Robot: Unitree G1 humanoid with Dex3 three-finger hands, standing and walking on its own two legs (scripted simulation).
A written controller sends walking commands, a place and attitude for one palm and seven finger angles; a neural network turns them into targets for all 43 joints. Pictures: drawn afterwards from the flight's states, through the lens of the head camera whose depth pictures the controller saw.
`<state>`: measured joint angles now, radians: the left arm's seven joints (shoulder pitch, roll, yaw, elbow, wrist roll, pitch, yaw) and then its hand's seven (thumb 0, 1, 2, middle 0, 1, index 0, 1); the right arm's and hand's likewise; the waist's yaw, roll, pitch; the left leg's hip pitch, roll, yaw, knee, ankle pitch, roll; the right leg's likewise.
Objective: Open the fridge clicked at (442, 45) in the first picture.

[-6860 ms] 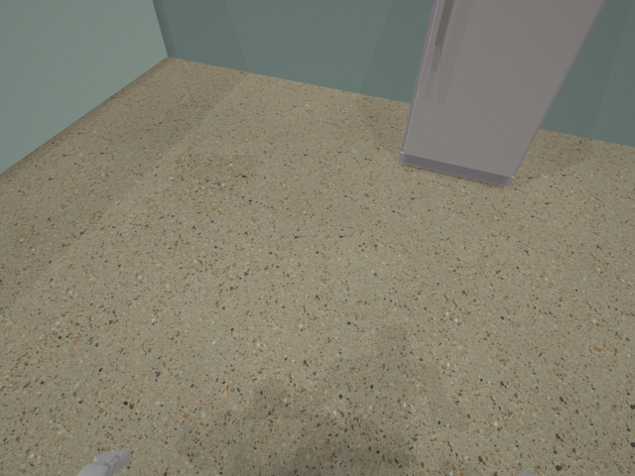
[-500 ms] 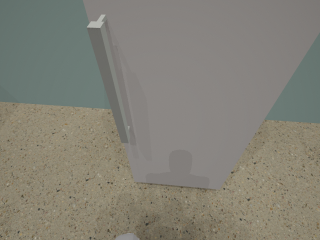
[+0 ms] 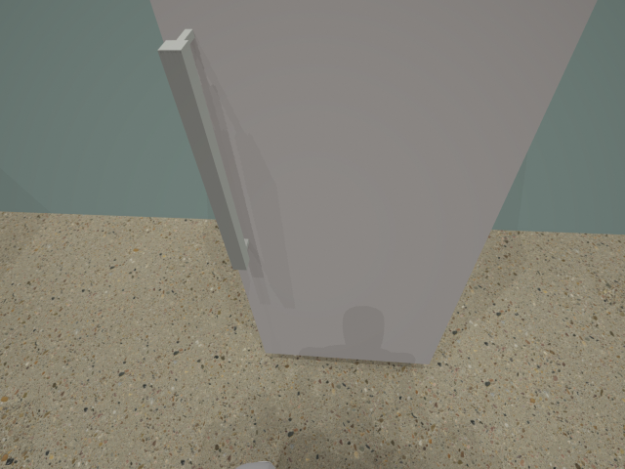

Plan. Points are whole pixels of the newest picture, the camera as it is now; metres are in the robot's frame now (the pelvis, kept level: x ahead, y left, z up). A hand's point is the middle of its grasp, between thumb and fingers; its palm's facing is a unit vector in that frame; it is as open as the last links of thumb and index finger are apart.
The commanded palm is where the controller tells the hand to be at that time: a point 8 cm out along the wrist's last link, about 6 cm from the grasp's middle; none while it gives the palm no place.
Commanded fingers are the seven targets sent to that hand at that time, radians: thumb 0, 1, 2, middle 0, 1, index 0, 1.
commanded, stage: come to a stop and stand still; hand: left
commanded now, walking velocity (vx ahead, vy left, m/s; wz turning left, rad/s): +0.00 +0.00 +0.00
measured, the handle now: (220, 174) +0.52 +0.19 +0.09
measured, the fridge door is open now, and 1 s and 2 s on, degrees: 0 0 0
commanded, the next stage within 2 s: look again from close up in 1.22 s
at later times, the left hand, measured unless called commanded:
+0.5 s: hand out of the picture -0.05 +0.17 -0.17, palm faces +0.05 -0.98 -0.19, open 7.4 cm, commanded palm none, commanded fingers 0.00 0.90 0.90 -0.20 -0.30 -0.20 -0.30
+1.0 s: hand out of the picture -0.02 +0.21 -0.17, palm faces +0.05 -0.97 -0.23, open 7.4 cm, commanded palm none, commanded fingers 0.00 0.90 0.90 -0.20 -0.30 -0.20 -0.30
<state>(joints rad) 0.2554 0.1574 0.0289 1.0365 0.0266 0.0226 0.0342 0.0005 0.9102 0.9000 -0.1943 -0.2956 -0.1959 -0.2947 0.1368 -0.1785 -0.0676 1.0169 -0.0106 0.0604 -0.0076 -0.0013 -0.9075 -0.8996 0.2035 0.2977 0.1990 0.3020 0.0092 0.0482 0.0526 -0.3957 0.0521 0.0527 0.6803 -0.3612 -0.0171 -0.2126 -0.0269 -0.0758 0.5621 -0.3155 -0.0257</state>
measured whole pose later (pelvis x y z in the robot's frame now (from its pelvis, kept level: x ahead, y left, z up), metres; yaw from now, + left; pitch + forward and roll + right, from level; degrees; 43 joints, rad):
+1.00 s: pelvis -0.04 +0.02 +0.00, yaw +1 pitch -1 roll +0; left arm 0.31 0.20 0.02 1.02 0.02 -0.01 0.03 0.00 0.91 0.90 -0.20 -0.30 -0.20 -0.30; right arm 0.33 -0.20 -0.04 1.01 -0.02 -0.01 -0.02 0.00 -0.91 -0.90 0.20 0.30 0.20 0.30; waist -0.01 -0.01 -0.03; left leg -0.24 0.01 0.05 0.57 -0.31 0.01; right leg -0.28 -0.04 -0.09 0.54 -0.24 0.00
